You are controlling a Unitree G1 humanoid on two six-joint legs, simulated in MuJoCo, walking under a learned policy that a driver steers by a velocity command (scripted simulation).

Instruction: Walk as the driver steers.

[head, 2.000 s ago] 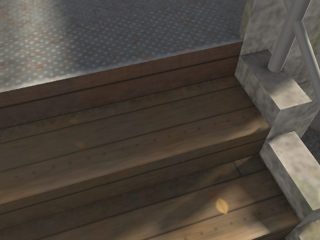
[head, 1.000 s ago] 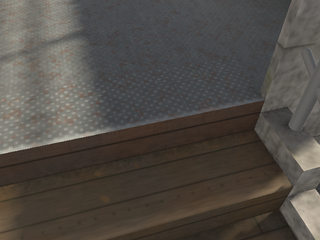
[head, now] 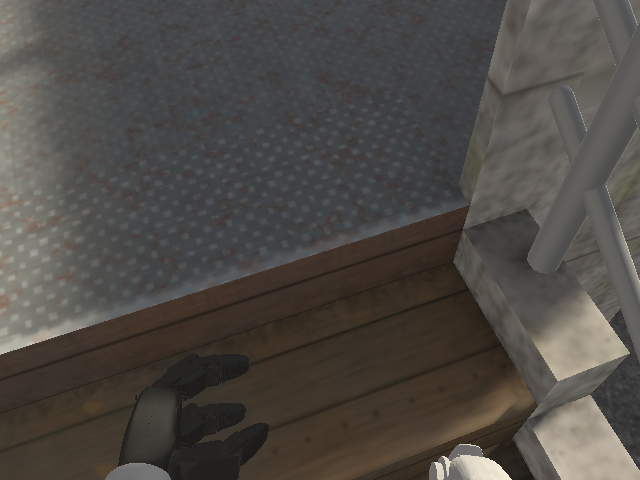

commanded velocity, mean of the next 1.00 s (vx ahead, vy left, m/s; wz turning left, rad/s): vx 0.37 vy -0.13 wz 0.48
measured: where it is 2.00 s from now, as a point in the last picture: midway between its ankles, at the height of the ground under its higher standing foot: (197, 184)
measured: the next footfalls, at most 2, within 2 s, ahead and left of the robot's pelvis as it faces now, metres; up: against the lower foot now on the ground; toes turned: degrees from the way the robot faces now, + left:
left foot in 0.72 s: +0.44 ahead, +0.07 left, +0.33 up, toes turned +23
right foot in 1.20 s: +0.78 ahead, +0.07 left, +0.50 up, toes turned +36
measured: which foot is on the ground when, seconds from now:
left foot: down 0.00-0.00, up 0.02-0.70, down 0.72-1.00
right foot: down 0.00-0.74, up 0.76-1.00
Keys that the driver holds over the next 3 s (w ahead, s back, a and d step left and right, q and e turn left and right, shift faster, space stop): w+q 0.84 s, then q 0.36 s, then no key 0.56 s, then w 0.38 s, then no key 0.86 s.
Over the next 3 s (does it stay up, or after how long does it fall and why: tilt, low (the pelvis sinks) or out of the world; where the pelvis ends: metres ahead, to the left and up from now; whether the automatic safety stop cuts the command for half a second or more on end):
stays up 0.94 0.40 0.49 its command is cut before an obstacle from the start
